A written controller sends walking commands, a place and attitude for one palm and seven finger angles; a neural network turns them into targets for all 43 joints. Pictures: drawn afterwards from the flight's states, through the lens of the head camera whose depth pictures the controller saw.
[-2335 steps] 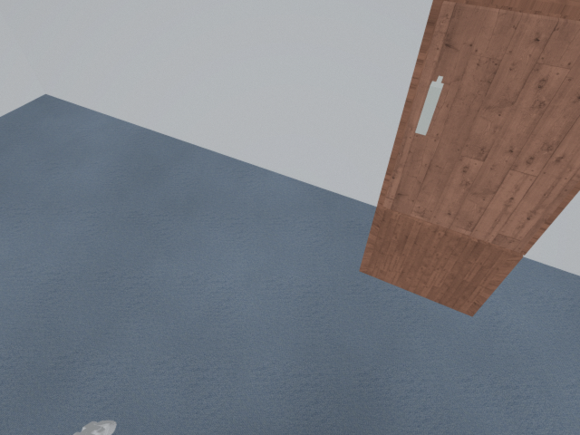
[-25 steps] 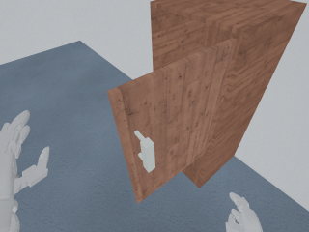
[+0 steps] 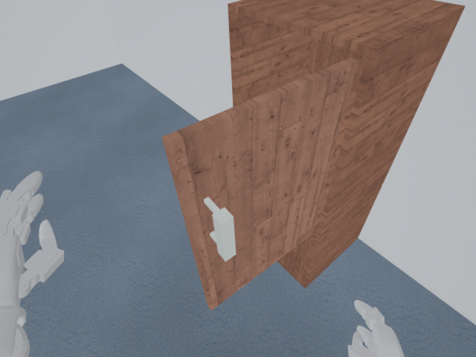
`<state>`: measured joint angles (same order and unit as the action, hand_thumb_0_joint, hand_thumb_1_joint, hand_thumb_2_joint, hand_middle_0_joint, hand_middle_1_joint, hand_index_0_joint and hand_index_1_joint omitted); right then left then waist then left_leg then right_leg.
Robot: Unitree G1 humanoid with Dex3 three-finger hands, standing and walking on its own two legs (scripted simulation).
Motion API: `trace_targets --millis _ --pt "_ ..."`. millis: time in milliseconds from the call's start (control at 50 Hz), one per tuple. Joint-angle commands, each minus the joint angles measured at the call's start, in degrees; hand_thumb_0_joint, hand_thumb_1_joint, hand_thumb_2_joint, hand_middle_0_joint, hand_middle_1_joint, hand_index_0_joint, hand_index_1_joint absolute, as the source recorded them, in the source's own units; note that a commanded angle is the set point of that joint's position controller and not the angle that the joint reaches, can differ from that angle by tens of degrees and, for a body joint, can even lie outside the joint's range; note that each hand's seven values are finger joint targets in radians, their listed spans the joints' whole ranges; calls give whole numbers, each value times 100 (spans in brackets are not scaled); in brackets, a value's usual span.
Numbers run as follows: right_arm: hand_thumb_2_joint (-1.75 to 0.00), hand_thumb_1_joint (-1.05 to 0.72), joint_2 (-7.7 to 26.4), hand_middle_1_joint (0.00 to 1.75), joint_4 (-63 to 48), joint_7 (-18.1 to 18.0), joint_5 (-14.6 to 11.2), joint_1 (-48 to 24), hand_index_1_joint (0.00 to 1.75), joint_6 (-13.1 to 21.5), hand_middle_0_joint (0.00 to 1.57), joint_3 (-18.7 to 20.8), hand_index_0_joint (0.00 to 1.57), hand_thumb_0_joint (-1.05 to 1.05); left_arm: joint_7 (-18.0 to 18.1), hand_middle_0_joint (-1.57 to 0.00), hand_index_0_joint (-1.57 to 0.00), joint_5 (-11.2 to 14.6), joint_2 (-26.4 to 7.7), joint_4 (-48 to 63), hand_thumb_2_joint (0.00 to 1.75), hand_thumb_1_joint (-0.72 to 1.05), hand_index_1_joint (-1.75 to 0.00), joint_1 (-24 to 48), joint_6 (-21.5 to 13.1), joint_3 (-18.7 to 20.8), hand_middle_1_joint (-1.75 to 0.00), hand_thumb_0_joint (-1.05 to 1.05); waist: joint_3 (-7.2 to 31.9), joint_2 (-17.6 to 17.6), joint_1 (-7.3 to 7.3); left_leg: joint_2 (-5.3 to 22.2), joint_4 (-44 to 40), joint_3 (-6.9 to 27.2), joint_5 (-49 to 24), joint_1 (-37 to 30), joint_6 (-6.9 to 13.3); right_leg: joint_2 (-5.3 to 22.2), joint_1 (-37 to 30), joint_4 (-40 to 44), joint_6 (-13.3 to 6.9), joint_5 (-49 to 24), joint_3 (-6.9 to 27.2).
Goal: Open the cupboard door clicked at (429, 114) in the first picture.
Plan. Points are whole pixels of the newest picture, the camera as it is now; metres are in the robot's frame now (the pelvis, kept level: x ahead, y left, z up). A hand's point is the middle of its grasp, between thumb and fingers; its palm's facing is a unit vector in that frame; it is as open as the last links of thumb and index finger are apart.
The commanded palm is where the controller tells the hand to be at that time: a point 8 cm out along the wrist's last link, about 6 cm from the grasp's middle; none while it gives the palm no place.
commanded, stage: step back with the hand held close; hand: left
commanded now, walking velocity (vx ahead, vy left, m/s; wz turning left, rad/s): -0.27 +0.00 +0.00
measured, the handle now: (218, 228) +0.33 +0.09 +0.04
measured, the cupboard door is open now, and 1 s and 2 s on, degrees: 87 87 87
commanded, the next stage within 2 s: stop stepping back and stand still in 1.26 s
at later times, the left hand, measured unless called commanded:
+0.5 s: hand (24, 289) +0.14 +0.28 +0.15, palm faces +0.38 -0.76 -0.52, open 7.4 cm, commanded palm +0.08 +0.32 +0.17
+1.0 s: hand out of the picture +0.07 +0.28 +0.15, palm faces +0.48 -0.74 -0.47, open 7.4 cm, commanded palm -0.01 +0.33 +0.17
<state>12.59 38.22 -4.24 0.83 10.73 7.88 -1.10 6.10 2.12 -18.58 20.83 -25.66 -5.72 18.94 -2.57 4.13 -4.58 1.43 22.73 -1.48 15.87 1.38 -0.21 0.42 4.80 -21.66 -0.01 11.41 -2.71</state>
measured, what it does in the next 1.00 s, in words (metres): shifts its weight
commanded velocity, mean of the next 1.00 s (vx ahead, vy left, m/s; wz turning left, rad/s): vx -0.30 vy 0.00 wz -0.01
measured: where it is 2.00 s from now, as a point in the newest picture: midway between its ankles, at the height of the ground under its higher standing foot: outside the picture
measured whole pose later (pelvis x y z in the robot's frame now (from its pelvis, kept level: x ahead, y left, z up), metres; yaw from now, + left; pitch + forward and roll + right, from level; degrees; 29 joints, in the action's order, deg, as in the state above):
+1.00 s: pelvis -0.13 +0.02 -0.03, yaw +3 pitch -2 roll +0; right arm 12.7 35.0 -3.4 0.3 10.3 5.8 0.4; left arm 8.6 0.2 -22.9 31.3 -28.0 -15.2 26.0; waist -5.3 -1.9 -0.1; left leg -1.7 42.0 -1.7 20.6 27.2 1.3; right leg 1.1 27.3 -35.0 1.8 6.5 2.6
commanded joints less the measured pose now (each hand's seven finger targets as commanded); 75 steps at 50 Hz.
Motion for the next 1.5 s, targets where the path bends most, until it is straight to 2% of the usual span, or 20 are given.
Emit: trace_targets --millis 0,60,260,600,780,860,920,980,1000,1020,1060,1180,1240,1280,1320,1360,1400,1440,1460,1480 --pt "-90 -90 682 30 -1155 -87 -80 -695 30 229 20 190 20 0 187 -20 -20 8 -1842 1674 90 90 -30 1327 -612 1396 -30 0 -57 -230 336 20 -194 106 -826 897 177 228 380 645 -66 -921 573" --pt "-90 -90 664 30 -1158 -53 -28 -688 30 -8 20 255 20 0 73 -20 -20 -16 -1186 1183 90 90 -30 163 -645 899 -30 0 269 -495 360 2 60 74 -903 846 178 429 496 625 -86 -1040 573" --pt "-90 -90 686 30 -1490 -125 -79 -621 30 -304 20 406 20 0 218 -20 -20 0 -1535 1859 90 90 -30 -582 -731 1305 -30 0 1281 -251 346 247 123 187 -2165 1186 106 357 -23 -434 -1 -2437 353" --pt "-90 -90 790 30 -1557 -137 -76 -346 30 19 20 396 20 0 390 -20 -20 -235 -1410 2136 90 90 -30 -57 -1059 1314 -30 0 389 -13 462 402 -132 690 2086 3560 457 282 371 -772 1 742 713" --pt "-90 -90 785 30 -1498 -115 -52 -328 30 234 20 463 20 0 368 -20 -20 -328 -1476 1893 90 90 -30 -133 -1263 1616 -30 0 396 125 421 595 -210 903 2618 4582 633 -64 -344 -1680 49 -36 888" --pt "-90 -90 665 30 -1311 -27 -46 -217 30 201 20 455 20 0 337 -20 -20 -194 -1488 1919 90 90 -30 63 -1250 1446 -30 0 381 -1005 497 -88 1439 334 1752 2954 225 788 1677 -23 -362 1087 1932" --pt "-90 -90 561 30 -1110 9 -57 -230 30 89 20 431 20 0 415 -20 -20 -106 -1606 2010 90 90 -30 -43 -1212 1445 -30 0 787 -1379 536 -258 2003 129 955 1602 84 1136 2501 323 -480 987 1695" --pt "-90 -90 765 30 -1247 -76 -66 -401 30 49 20 485 20 0 448 -20 -20 -85 -1711 2353 90 90 -30 -194 -1264 1601 -30 0 618 133 533 385 288 1041 1768 2300 399 394 2199 -874 -108 1301 1000" --pt "-90 -90 849 30 -1362 -105 -31 -497 30 113 20 482 20 0 453 -20 -20 -135 -1581 2510 90 90 -30 -324 -1315 1670 -30 0 696 1401 489 1281 -1007 2037 2705 3710 760 -248 970 -2585 132 932 460" --pt "-90 -90 734 30 -1347 -123 40 -490 30 209 20 507 20 0 472 -20 -20 -171 -1615 2637 90 90 -30 -219 -1322 1776 -30 0 875 1691 472 1963 -1764 2799 2725 4261 1081 -642 413 -4307 202 1184 340" --pt "-90 -90 670 30 -1136 -56 -15 -395 30 411 20 658 20 0 457 -20 -20 -93 -1682 2464 90 90 -30 -351 -1338 1804 -30 0 1141 425 432 1883 -1028 2095 1176 2751 1043 -527 1437 -4913 100 1739 718" --pt "-90 -90 593 30 -831 52 55 -387 30 522 20 468 20 0 441 -20 -20 40 -1277 2202 90 90 -30 -142 -1108 1079 -30 0 927 1106 458 1376 -1312 1201 481 1621 591 -415 1122 -1960 -39 2003 53" --pt "-90 -90 563 30 -774 94 45 -426 30 408 20 445 20 0 332 -20 -20 101 -1437 2055 90 90 -30 113 -1140 1043 -30 0 1009 322 420 937 -258 570 -305 1070 102 137 1015 618 -351 934 512" --pt "-90 -90 401 30 -797 59 45 -549 30 245 20 334 20 0 352 -20 -20 53 -2019 2112 90 90 -30 165 -1221 1378 -30 0 991 -1288 363 54 2203 -15 405 1308 -266 1839 1797 1018 -952 -1395 2101" --pt "-90 -90 359 30 -933 -7 -53 -727 30 250 20 308 20 0 311 -20 -20 -69 -1886 1843 90 90 -30 142 -1093 1276 -30 0 1137 -2033 323 -248 2947 59 936 2657 -191 1600 424 -86 -755 -5044 1310" --pt "-90 -90 280 30 -1164 -85 -102 -853 30 162 20 164 20 0 275 -20 -20 -99 -1858 1832 90 90 -30 -273 -897 1486 -30 0 1055 -1767 330 -236 2260 -258 595 2617 -134 1267 -62 -570 -567 -5718 767" --pt "-90 -90 380 30 -1159 -149 -106 -659 30 85 20 120 20 0 279 -20 -20 31 -1681 1973 90 90 -30 -696 -815 1454 -30 0 1268 -532 515 -360 659 -398 -887 1565 -78 842 98 -994 -294 -4643 418" --pt "-90 -90 706 30 -1215 -104 -93 -464 30 170 20 271 20 0 304 -20 -20 121 -1808 2481 90 90 -30 -917 -856 1510 -30 0 1778 567 376 713 9 650 -4268 -55 328 54 999 -1594 93 -732 193" --pt "-90 -90 750 30 -1200 -26 -138 -267 30 273 20 340 20 0 263 -20 -20 169 -1687 2505 90 90 -30 -784 -933 1334 -30 0 1616 642 385 1088 -353 990 -3883 -42 433 -151 1163 -1827 36 1634 302" --pt "-90 -90 739 30 -1216 -25 -59 -319 30 419 20 373 20 0 290 -20 -20 125 -1631 2063 90 90 -30 -1086 -928 1402 -30 0 1380 805 326 1263 -550 1541 -3284 39 557 -318 1549 -1918 44 2023 270"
